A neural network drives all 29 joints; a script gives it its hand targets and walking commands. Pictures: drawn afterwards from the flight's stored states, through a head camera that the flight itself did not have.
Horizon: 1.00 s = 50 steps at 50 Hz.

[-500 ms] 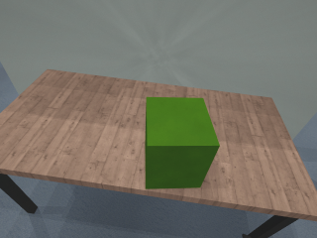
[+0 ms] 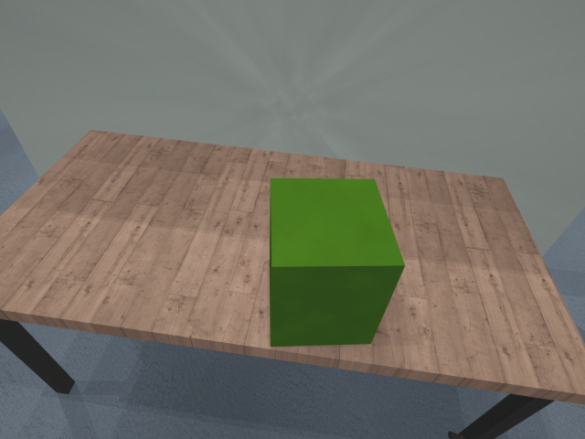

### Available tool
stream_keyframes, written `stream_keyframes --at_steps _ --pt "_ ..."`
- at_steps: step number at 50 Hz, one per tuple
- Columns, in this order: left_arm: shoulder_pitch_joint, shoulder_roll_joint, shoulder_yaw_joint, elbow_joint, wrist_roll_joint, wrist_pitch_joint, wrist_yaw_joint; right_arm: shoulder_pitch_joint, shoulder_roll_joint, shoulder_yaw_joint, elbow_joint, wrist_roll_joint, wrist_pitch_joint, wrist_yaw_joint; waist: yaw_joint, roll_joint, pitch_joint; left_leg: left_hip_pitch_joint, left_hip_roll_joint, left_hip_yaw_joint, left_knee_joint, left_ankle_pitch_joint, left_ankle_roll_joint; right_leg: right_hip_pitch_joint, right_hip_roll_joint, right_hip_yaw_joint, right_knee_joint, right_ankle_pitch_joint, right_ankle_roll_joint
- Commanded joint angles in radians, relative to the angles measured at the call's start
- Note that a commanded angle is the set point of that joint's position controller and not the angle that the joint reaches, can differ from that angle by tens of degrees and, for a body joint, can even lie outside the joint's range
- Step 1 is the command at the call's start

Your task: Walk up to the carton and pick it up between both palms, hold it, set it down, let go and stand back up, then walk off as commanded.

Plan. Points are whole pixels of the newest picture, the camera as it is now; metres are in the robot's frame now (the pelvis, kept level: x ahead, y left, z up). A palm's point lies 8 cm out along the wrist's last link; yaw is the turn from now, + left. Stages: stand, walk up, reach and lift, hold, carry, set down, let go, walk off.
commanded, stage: stand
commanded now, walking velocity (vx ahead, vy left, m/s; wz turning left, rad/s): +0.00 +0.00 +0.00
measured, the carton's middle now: (322, 263) +0.48 -0.02 -0.06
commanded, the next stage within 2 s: walk off in 0.42 s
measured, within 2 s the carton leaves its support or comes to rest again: neither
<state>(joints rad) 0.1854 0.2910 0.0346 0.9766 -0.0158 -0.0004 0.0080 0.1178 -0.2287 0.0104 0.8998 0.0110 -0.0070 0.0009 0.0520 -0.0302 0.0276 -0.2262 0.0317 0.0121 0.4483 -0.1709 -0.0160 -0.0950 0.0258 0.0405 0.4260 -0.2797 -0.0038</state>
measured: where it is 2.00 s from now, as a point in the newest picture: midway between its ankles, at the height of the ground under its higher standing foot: outside the picture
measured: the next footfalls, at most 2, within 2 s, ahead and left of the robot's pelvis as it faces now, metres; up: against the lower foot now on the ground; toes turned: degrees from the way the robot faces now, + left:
left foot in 1.24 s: -0.12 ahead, +0.10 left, +0.00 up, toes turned -3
right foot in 1.76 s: -0.27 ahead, -0.15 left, +0.00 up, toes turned +8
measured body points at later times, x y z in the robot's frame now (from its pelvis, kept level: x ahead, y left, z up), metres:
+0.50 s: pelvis +0.00 +0.00 +0.00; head +0.00 +0.01 +0.45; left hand +0.07 +0.28 -0.14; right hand +0.15 -0.24 -0.11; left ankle +0.05 +0.13 -0.74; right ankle -0.03 -0.12 -0.74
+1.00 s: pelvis -0.08 -0.03 -0.01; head -0.05 -0.05 +0.43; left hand -0.02 +0.28 -0.12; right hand +0.05 -0.30 -0.15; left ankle -0.06 +0.10 -0.66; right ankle -0.04 -0.13 -0.74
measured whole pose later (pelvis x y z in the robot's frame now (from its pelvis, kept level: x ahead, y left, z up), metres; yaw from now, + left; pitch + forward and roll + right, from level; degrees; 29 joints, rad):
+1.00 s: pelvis -0.08 -0.03 -0.01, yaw +0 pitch -3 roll +2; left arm 0.20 0.34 0.03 0.91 -0.02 0.02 0.01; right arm 0.13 -0.32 -0.05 0.90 0.01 0.08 -0.01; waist 0.05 0.02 0.12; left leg -0.50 -0.08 -0.05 1.15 -0.46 0.00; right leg -0.29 0.00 0.03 0.66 -0.31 -0.03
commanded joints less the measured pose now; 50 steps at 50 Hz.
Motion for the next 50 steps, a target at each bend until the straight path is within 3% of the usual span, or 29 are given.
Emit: stream_keyframes --at_steps 1,2,4,5,12,13,17,19,20,21,22,27,28,30,31,32,33,34,36,37,38,40,42,43,44,45,46,48,50 --pt "-0.021 0.285 0.048 -0.013 0.051 -0.048 0.000 -0.079 -0.276 -0.065 -0.038 -0.033 -0.030 -0.018 -0.044 0.122 0.031 0.085 0.073 -0.104 -0.060 0.081 0.053 -0.111 -0.159 0.123 -0.168 0.106 -0.041" --pt "-0.035 0.247 0.035 -0.010 0.054 -0.040 0.000 -0.063 -0.268 -0.063 -0.028 -0.032 -0.033 -0.011 -0.049 0.085 0.031 0.046 0.071 -0.101 -0.090 0.069 0.052 -0.075 -0.136 0.093 -0.157 0.112 -0.030" --pt "0.034 0.231 0.032 -0.009 0.037 -0.037 -0.010 -0.069 -0.276 -0.062 -0.028 -0.025 -0.029 -0.013 -0.015 0.132 -0.025 0.082 0.084 -0.117 -0.060 0.097 0.052 -0.061 -0.148 0.088 -0.141 0.107 -0.031" --pt "-0.026 0.232 0.030 -0.006 0.052 -0.034 -0.001 -0.062 -0.275 -0.061 -0.019 -0.024 -0.031 -0.013 -0.047 0.054 0.031 0.082 0.078 -0.116 -0.085 0.050 0.044 -0.108 -0.138 0.078 -0.158 0.109 -0.026" --pt "-0.003 0.248 0.028 -0.011 0.046 -0.043 0.003 -0.076 -0.274 -0.066 -0.025 -0.031 -0.025 -0.017 -0.024 0.156 0.003 0.089 0.088 -0.114 -0.082 0.077 0.057 -0.082 -0.157 0.103 -0.161 0.139 -0.030" --pt "-0.028 0.263 0.038 -0.010 0.047 -0.044 0.001 -0.043 -0.252 -0.065 -0.021 -0.037 -0.034 -0.020 -0.051 0.067 0.002 0.084 0.083 -0.131 -0.102 0.095 0.067 -0.058 -0.138 0.095 -0.143 0.132 -0.031" --pt "-0.031 0.222 0.034 -0.002 0.045 -0.051 -0.006 -0.062 -0.295 -0.074 -0.004 -0.028 -0.038 -0.019 -0.048 0.124 0.000 0.115 0.087 -0.129 -0.088 0.112 0.059 -0.093 -0.141 0.086 -0.156 0.119 -0.028" --pt "-0.043 0.248 0.036 -0.013 0.047 -0.056 -0.006 -0.043 -0.290 -0.074 -0.009 -0.028 -0.027 -0.027 -0.040 0.009 0.020 0.116 0.098 -0.128 -0.083 0.112 0.063 -0.106 -0.150 0.105 -0.178 0.154 -0.034" --pt "-0.041 0.239 0.033 -0.004 0.048 -0.053 0.002 -0.055 -0.304 -0.079 -0.008 -0.031 -0.028 -0.020 -0.052 0.077 -0.019 0.144 0.086 -0.123 -0.084 0.130 0.059 -0.079 -0.148 0.093 -0.171 0.178 -0.024" --pt "0.011 0.252 0.039 -0.013 0.039 -0.056 -0.007 -0.016 -0.297 -0.075 -0.010 -0.029 -0.024 -0.025 -0.051 0.053 -0.045 0.140 0.084 -0.108 -0.078 0.175 0.049 -0.051 -0.138 0.071 -0.148 0.188 -0.014" --pt "-0.009 0.238 0.030 0.009 0.053 -0.051 -0.004 -0.056 -0.290 -0.067 -0.016 -0.030 -0.032 -0.016 -0.047 0.134 0.016 0.126 0.088 -0.100 -0.076 0.117 0.053 -0.079 -0.143 0.084 -0.153 0.223 -0.030" --pt "-0.005 0.266 0.040 0.000 0.044 -0.054 0.000 -0.025 -0.311 -0.080 0.001 -0.024 -0.033 -0.008 -0.063 0.102 -0.010 0.117 0.087 -0.111 -0.087 0.105 0.051 -0.064 -0.148 0.085 -0.163 0.178 -0.025" --pt "-0.024 0.245 0.044 -0.007 0.041 -0.053 -0.003 -0.021 -0.284 -0.069 0.008 -0.025 -0.029 -0.014 -0.060 0.054 -0.025 0.110 0.095 -0.118 -0.082 0.119 0.063 -0.052 -0.147 0.084 -0.170 0.189 -0.025" --pt "-0.016 0.231 0.032 0.004 0.045 -0.049 0.002 -0.078 -0.283 -0.071 -0.020 -0.036 -0.029 -0.015 -0.033 0.075 0.003 0.106 0.090 -0.112 -0.071 0.169 0.068 -0.074 -0.149 0.083 -0.141 0.224 -0.033" --pt "-0.006 0.343 0.065 -0.088 0.029 -0.023 0.005 -0.022 -0.376 -0.116 -0.068 -0.020 0.000 -0.014 -0.088 0.104 0.052 0.057 0.056 -0.114 0.050 0.392 0.067 -0.138 -0.131 0.069 0.033 0.383 -0.037" --pt "-0.006 0.319 0.062 -0.092 0.021 -0.018 0.005 -0.018 -0.366 -0.110 -0.069 -0.025 0.001 -0.017 -0.076 0.169 0.012 0.055 0.077 -0.115 0.049 0.455 0.081 -0.125 -0.112 0.048 0.082 0.368 -0.023" --pt "0.024 0.301 0.063 -0.122 0.019 -0.008 0.006 -0.012 -0.361 -0.124 -0.090 -0.018 0.007 -0.019 -0.072 0.126 0.023 0.039 0.104 -0.145 0.045 0.462 0.104 -0.148 -0.090 0.033 0.114 0.331 -0.027" --pt "0.032 0.298 0.060 -0.130 0.022 -0.004 0.007 0.008 -0.364 -0.120 -0.095 -0.025 0.010 -0.020 -0.068 0.154 -0.002 0.048 0.128 -0.155 0.020 0.474 0.132 -0.162 -0.075 0.022 0.185 0.278 -0.024" --pt "0.020 0.273 0.065 -0.133 0.020 0.012 0.008 -0.006 -0.378 -0.127 -0.121 -0.032 0.020 -0.018 -0.078 0.247 0.000 -0.016 0.215 -0.259 -0.055 0.399 0.210 -0.172 -0.003 -0.021 0.323 0.043 -0.001" --pt "0.035 0.277 0.068 -0.139 0.030 0.024 0.011 -0.036 -0.393 -0.130 -0.126 -0.027 0.018 -0.016 -0.059 0.264 -0.012 -0.053 0.288 -0.305 -0.092 0.357 0.261 -0.191 0.015 -0.026 0.446 -0.208 0.001" --pt "0.070 0.275 0.082 -0.154 0.031 0.030 0.009 -0.052 -0.395 -0.134 -0.162 -0.032 0.019 -0.018 -0.051 0.272 -0.024 -0.087 0.305 -0.316 -0.088 0.353 0.302 -0.190 0.008 0.015 0.524 -0.291 -0.008" --pt "0.104 0.279 0.086 -0.165 0.026 0.026 0.007 -0.085 -0.388 -0.137 -0.181 -0.037 0.018 -0.025 -0.030 0.261 -0.016 -0.086 0.276 -0.289 -0.049 0.316 0.270 -0.202 -0.028 0.044 0.428 -0.256 -0.030" --pt "0.195 0.284 0.086 -0.128 0.040 0.022 0.004 -0.142 -0.389 -0.136 -0.195 -0.034 0.038 -0.032 0.033 0.170 0.001 -0.149 0.205 -0.220 0.121 0.263 0.169 -0.101 -0.075 0.063 0.124 -0.065 -0.066" --pt "0.179 0.337 0.092 -0.125 0.054 0.019 0.005 -0.104 -0.350 -0.129 -0.179 -0.027 0.051 -0.032 -0.004 -0.020 0.040 -0.190 0.048 -0.128 0.279 0.025 0.096 -0.145 -0.175 0.238 -0.061 0.058 -0.110" --pt "0.114 0.410 0.110 -0.142 0.053 0.013 0.008 -0.074 -0.294 -0.120 -0.180 -0.017 0.048 -0.035 -0.032 -0.213 0.021 -0.254 -0.130 -0.040 0.515 -0.384 0.050 -0.158 -0.374 0.440 -0.131 0.289 -0.212" --pt "0.055 0.415 0.114 -0.165 0.052 0.007 0.014 -0.048 -0.331 -0.136 -0.136 -0.018 0.068 -0.045 -0.017 -0.192 0.069 -0.200 -0.173 -0.149 0.718 -0.454 0.062 -0.343 -0.405 0.457 -0.176 0.175 -0.253" --pt "-0.004 0.394 0.112 -0.164 0.049 0.005 0.020 -0.016 -0.339 -0.134 -0.129 -0.021 0.069 -0.042 -0.066 -0.121 0.124 -0.220 -0.153 -0.193 0.792 -0.400 0.067 -0.390 -0.384 0.386 -0.175 0.126 -0.247" --pt "-0.080 0.352 0.098 -0.201 0.040 0.002 0.029 0.026 -0.338 -0.127 -0.125 -0.022 0.057 -0.027 -0.093 -0.097 0.125 -0.240 -0.133 -0.135 0.844 -0.327 0.042 -0.319 -0.304 0.233 -0.079 0.267 -0.239" --pt "-0.075 0.351 0.092 -0.200 0.045 0.008 0.025 0.072 -0.359 -0.129 -0.117 -0.034 0.066 -0.029 -0.075 -0.119 0.066 -0.257 -0.127 -0.152 0.863 -0.325 0.023 -0.215 -0.286 0.206 -0.004 0.322 -0.243"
